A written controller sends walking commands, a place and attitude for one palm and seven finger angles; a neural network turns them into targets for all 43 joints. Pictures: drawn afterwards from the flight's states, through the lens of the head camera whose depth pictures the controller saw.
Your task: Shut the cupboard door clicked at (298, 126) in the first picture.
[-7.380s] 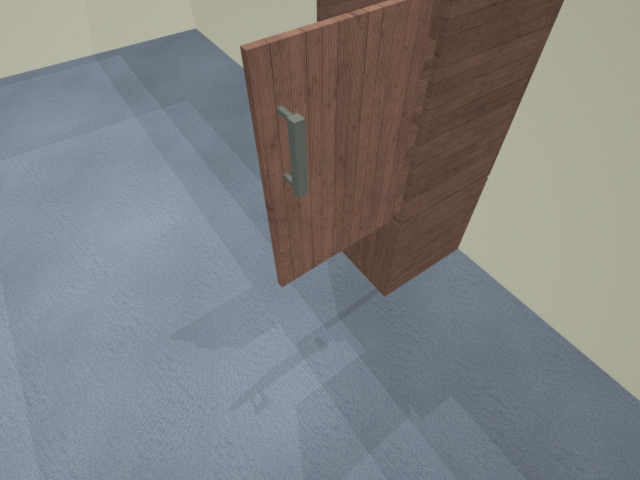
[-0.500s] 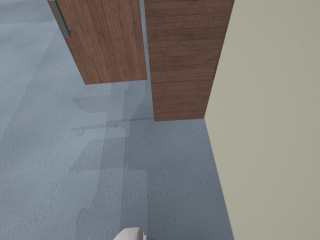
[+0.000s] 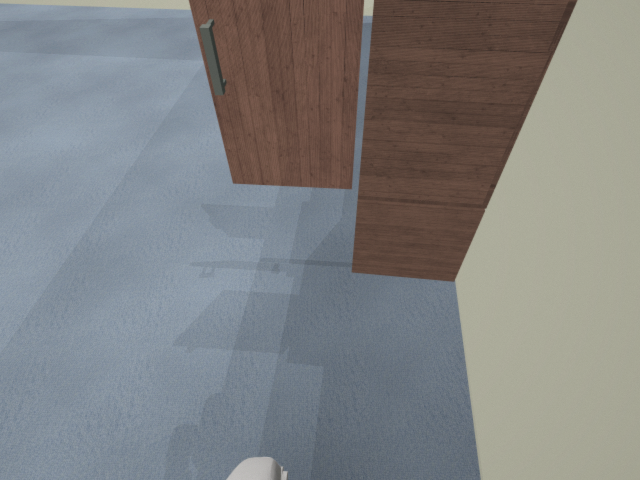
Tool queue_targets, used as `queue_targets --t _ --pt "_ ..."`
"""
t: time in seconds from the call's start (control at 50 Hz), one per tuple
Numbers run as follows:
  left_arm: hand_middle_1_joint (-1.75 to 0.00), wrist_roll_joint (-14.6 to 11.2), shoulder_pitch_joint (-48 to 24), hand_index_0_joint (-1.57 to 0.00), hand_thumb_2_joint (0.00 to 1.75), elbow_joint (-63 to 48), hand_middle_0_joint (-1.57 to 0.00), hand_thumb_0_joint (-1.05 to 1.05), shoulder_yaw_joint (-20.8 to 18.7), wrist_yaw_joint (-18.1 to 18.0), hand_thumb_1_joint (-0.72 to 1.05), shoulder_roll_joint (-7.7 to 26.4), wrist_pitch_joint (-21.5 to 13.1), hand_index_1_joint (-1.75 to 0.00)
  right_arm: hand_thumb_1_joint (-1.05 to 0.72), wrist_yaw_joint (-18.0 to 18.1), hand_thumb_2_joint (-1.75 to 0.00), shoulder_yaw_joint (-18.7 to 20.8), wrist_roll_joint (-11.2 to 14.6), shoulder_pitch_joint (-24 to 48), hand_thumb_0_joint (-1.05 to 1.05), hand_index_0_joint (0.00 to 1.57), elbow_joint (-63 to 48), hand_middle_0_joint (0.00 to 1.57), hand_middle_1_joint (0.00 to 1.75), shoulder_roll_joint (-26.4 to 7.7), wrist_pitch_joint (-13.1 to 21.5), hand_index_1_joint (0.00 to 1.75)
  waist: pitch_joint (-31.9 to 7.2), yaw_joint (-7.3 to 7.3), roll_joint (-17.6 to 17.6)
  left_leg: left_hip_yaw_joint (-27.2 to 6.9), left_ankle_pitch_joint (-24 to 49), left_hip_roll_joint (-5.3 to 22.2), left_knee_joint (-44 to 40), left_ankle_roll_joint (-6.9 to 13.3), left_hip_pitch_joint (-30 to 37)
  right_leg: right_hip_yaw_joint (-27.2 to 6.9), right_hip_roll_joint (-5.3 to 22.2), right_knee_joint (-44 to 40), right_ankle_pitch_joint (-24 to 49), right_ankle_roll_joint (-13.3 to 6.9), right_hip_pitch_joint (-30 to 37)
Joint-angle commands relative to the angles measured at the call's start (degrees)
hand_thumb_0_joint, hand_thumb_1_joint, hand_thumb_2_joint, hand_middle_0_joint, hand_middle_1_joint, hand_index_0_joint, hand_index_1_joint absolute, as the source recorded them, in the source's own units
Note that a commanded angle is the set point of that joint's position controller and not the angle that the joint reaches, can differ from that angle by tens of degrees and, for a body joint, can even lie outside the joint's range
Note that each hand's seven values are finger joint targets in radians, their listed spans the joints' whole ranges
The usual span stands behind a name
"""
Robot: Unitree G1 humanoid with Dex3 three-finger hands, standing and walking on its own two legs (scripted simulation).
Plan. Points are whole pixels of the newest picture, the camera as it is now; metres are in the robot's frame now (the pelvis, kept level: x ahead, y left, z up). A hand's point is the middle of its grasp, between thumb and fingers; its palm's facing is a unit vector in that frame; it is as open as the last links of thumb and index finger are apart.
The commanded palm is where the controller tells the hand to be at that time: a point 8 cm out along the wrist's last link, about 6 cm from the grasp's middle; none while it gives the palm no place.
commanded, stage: take the last steps up to it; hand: left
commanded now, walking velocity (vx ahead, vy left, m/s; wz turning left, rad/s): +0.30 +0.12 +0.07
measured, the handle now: (215, 58) +0.96 +0.33 +0.06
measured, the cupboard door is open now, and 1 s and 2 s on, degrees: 92 92 92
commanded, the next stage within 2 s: come to a stop and stand still in 1.22 s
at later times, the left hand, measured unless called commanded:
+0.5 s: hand (178, 419) +0.22 +0.25 -0.16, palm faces +0.05 -0.97 -0.24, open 7.4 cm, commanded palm none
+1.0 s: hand (173, 390) +0.28 +0.28 -0.19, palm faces +0.07 -0.99 -0.15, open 7.4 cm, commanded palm none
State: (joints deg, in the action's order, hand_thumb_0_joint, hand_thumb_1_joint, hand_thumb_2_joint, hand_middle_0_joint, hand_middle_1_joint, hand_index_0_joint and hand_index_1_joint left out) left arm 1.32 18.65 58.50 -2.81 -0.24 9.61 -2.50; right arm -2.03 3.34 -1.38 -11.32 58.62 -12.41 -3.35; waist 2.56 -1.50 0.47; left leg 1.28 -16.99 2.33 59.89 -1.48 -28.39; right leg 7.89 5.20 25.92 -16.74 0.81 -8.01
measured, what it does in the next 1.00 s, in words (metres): walks ahead: left foot, then right foot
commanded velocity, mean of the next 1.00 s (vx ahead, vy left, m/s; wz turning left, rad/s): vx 0.29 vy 0.05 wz -0.02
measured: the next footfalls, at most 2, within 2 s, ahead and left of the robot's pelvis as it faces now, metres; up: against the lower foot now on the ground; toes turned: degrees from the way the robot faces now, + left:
left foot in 0.20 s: +0.16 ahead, +0.19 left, +0.00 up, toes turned +9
right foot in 0.50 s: +0.24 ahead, -0.04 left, +0.00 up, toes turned -8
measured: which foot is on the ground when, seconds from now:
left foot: up 0.00-0.18, down 0.20-0.50, up 0.52-0.88, down 0.90-1.00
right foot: down 0.00-0.18, up 0.20-0.48, down 0.50-0.90, up 0.92-1.00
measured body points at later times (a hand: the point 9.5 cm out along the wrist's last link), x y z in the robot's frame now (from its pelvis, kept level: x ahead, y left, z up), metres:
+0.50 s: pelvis +0.14 +0.05 -0.02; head +0.16 +0.03 +0.43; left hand +0.22 +0.30 -0.15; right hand +0.13 -0.18 -0.18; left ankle +0.12 +0.19 -0.74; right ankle +0.20 -0.03 -0.75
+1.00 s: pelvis +0.33 +0.11 -0.02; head +0.36 +0.13 +0.43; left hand +0.27 +0.34 -0.18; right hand +0.42 -0.12 -0.16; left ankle +0.40 +0.22 -0.74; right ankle +0.24 -0.01 -0.68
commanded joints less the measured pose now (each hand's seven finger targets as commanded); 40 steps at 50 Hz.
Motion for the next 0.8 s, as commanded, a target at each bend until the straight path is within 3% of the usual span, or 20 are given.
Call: queue_targets --t 0.0,0.08,0.12,0.14,0.16,0.18,0.2,0.24,0.26,0.32,0.38,0.42,0.44,0.46,0.48,0.5,0.56,0.62,0.7,0.78 --pt "-0.3 0.35 4.54 -0.2 0.9 0.19 -0.2 0.0 -2.45 -0.36 0.9 10.12 -1.77 -0.3 -0.9 -1.04 -0.9 0.42 0.28 7.07 0.0 0.2 -6.44 0.2 0.3 -0.57 2.75 0.3 2.57 -1.89 -8.18 2.96 1.61 1.81 -12.52 -1.06 -4.33 -8.85 14.76 -16.28 4.23 -6.5 3.18" --pt "-0.3 0.53 4.66 -0.2 0.9 1.7 -0.2 0.0 -2.78 -0.05 0.9 11.54 -1.14 -0.3 -0.9 -1.12 -0.9 -0.26 0.29 5.54 0.0 0.2 -6.45 0.2 0.3 0.12 4.16 0.3 1.05 -1.7 -11.07 6.4 0.91 -0.74 -25.83 0.14 5.84 -5.43 14.05 -11.52 6.62 -5.56 1.66" --pt "-0.3 0.27 2.69 -0.2 0.9 1.83 -0.2 0.0 -2.79 0.1 0.9 11.0 -0.53 -0.3 -0.9 -0.49 -0.9 0.02 0.07 -1.65 0.0 0.2 -4.14 0.2 0.3 -1.69 4.81 0.3 0.09 1.99 -8.61 8.71 3.73 -2.26 -33.02 0.75 18.95 -2.51 11.45 -5.99 1.84 -3.82 -5.73" --pt "-0.3 0.21 2.43 -0.2 0.9 1.4 -0.2 0.0 -2.45 0.43 0.9 9.01 -0.21 -0.3 -0.9 0.26 -0.9 0.94 -0.14 -8.24 0.0 0.2 -2.04 0.2 0.3 -5.04 5.21 0.3 -2.81 4.83 -0.3 5.87 0.16 -0.09 -35.09 1.89 29.32 -0.04 8.68 4.78 1.2 -2.34 -11.34" --pt "-0.3 -0.21 2.89 -0.2 0.9 -0.28 -0.2 0.0 -1.83 0.79 0.9 5.03 -0.01 -0.3 -0.9 1.28 -0.9 2.68 -0.9 -16.1 0.0 0.2 -0.24 0.2 0.3 -11.19 5.64 0.3 -7.36 7.71 14.38 -13.43 -4.81 13.91 -39.41 6.88 38.45 4.69 1.75 21.26 -10.0 0.35 -22.76" --pt "-0.3 -0.08 -2.35 -0.2 0.9 -3.46 -0.2 0.0 -1.01 0.63 0.9 3.79 -0.08 -0.3 -0.9 2.49 -0.9 3.04 -0.86 -21.85 0.0 0.2 0.99 0.2 0.3 -13.58 5.21 0.3 -6.54 9.9 14.84 -22.77 -7.03 20.57 -46.39 11.92 38.45 1.18 -1.49 34.68 -18.49 -0.01 -30.42" --pt "-0.3 0.06 -5.53 -0.2 0.9 -4.74 -0.2 0.0 -0.88 0.43 0.9 3.7 -0.36 -0.3 -0.9 2.51 -0.9 2.8 -0.96 -20.13 0.0 0.2 1.05 0.2 0.3 -13.38 5.2 0.3 -4.24 8.91 8.49 -25.07 -12.18 22.92 -47.05 14.02 31.7 -2.94 0.5 42.92 -17.44 -1.87 -32.09" --pt "-0.3 -0.01 -6.44 -0.2 0.9 -3.71 -0.2 0.0 -1.18 0.78 0.9 3.52 0.14 -0.3 -0.9 2.93 -0.9 1.48 -0.52 -10.65 0.0 0.2 -1.0 0.2 0.3 -7.95 5.69 0.3 0.01 4.95 13.9 -16.83 -13.54 18.7 -49.17 12.14 21.76 -6.21 3.67 44.65 -9.17 -1.92 -32.22" --pt "-0.3 0.11 -5.3 -0.2 0.9 -2.95 -0.2 0.0 -1.33 1.13 0.9 3.46 0.45 -0.3 -0.9 3.02 -0.9 0.83 -0.65 -8.05 0.0 0.2 -1.26 0.2 0.3 -6.05 6.0 0.3 0.88 3.47 12.15 -13.12 -10.66 17.34 -49.63 10.96 17.94 -6.14 4.29 41.5 -7.18 -1.75 -29.12" --pt "-0.3 0.03 -3.54 -0.2 0.9 -2.01 -0.2 0.0 -0.98 1.66 0.9 1.6 1.16 -0.3 -0.9 3.05 -0.9 0.76 -0.78 -6.15 0.0 0.2 -0.94 0.2 0.3 -5.23 6.66 0.3 0.03 1.06 7.11 -4.91 -3.99 14.24 -50.01 10.22 14.0 -3.85 3.01 27.52 -3.87 -1.5 -19.65" --pt "-0.3 0.12 -2.83 -0.2 0.9 -2.0 -0.2 0.0 -1.09 1.75 0.9 1.99 1.42 -0.3 -0.9 2.56 -0.9 0.88 -0.67 -4.81 0.0 0.2 -0.57 0.2 0.3 -6.2 5.98 0.3 1.06 -0.14 5.51 -3.15 -10.36 13.47 -49.17 10.34 9.22 -1.24 0.29 17.05 -1.75 -1.0 -9.35" --pt "-0.3 0.27 1.37 -0.2 0.9 -0.72 -0.2 0.0 -1.74 1.6 0.9 3.4 1.17 -0.3 -0.9 2.34 -0.9 0.83 -0.53 -3.32 0.0 0.2 -0.38 0.2 0.3 -6.05 5.45 0.3 0.77 -2.86 1.56 -1.68 -14.74 11.17 -44.08 8.3 4.72 -0.37 -1.52 10.04 0.69 -0.93 0.48" --pt "-0.3 0.44 5.48 -0.2 0.9 0.42 -0.2 0.0 -2.3 1.27 0.9 5.15 0.9 -0.3 -0.9 2.18 -0.9 0.58 -0.23 -2.37 0.0 0.2 -0.5 0.2 0.3 -4.84 5.34 0.3 0.47 -5.0 -2.38 1.08 -16.05 7.14 -36.46 6.14 0.59 -3.18 -0.68 4.92 -2.12 -1.37 7.12" --pt "-0.3 0.86 9.69 -0.2 0.9 1.32 -0.2 0.0 -3.16 0.8 0.9 9.48 0.37 -0.3 -0.9 1.74 -0.9 0.06 0.39 -1.93 0.0 0.2 -1.39 0.2 0.3 -2.07 5.23 0.3 1.84 -7.17 -13.9 7.65 -16.25 -0.76 -19.81 2.9 -7.32 -18.2 8.75 -6.96 -15.04 -4.42 10.83" --pt "-0.3 0.26 11.63 -0.2 0.9 1.05 -0.2 0.0 -3.65 0.26 0.9 13.67 0.3 -0.3 -0.9 1.3 -0.9 -0.09 0.3 -1.51 0.0 0.2 -3.56 0.2 0.3 -1.03 5.02 0.3 1.6 -7.23 -21.71 5.9 -19.07 -2.45 -3.61 2.15 -11.69 -37.86 20.62 -20.01 -26.43 -10.67 9.29" --pt "-0.3 -0.13 8.09 -0.2 0.9 -0.35 -0.2 0.0 -3.45 -0.32 0.9 13.09 0.14 -0.3 -0.9 1.24 -0.9 0.57 -0.09 -1.65 0.0 0.2 -3.37 0.2 0.3 -3.17 4.71 0.3 3.63 -4.55 -15.92 0.88 -13.75 0.03 4.4 2.02 -12.27 -41.71 21.84 -22.58 -33.46 -12.99 4.25" --pt "-0.3 -0.36 0.5 -0.2 0.9 -2.12 -0.2 0.0 -1.54 -0.42 0.9 6.04 -1.34 -0.3 -0.9 1.02 -0.9 0.58 -0.45 -1.7 0.0 0.2 -0.79 0.2 0.3 -1.53 4.71 0.3 3.54 -0.23 -7.53 -1.4 1.47 4.47 3.09 0.48 -8.61 -21.96 14.76 -18.96 -8.96 -8.8 -1.58" --pt "-0.3 -0.21 2.44 -0.2 0.9 -0.12 -0.2 0.0 -1.67 -0.36 0.9 5.25 -2.81 -0.3 -0.9 0.81 -0.9 0.04 -0.28 -3.48 0.0 0.2 0.18 0.2 0.3 1.04 4.72 0.3 -1.12 0.31 -5.59 1.52 2.48 4.06 -6.2 -0.82 -5.33 -11.93 11.86 -15.36 16.11 -8.93 4.24" --pt "-0.3 -0.18 4.76 -0.2 0.9 2.87 -0.2 0.0 -1.5 -0.12 0.9 6.89 -2.87 -0.3 -0.9 0.29 -0.9 -0.41 0.22 0.82 0.0 0.2 -1.75 0.2 0.3 2.06 5.08 0.3 -1.58 -1.19 -7.05 4.51 3.16 2.19 -17.17 -1.0 -4.51 -9.19 11.32 -13.45 23.71 -9.56 8.99" --pt "-0.3 0.02 3.79 -0.2 0.9 3.8 -0.2 0.0 -1.85 -0.11 0.9 8.37 -2.1 -0.3 -0.9 -0.17 -0.9 -0.39 0.14 3.68 0.0 0.2 -3.48 0.2 0.3 0.9 5.55 0.3 1.71 -0.94 -9.77 5.01 3.85 1.41 -25.04 0.33 0.63 -8.54 12.18 -12.69 14.82 -8.65 5.26"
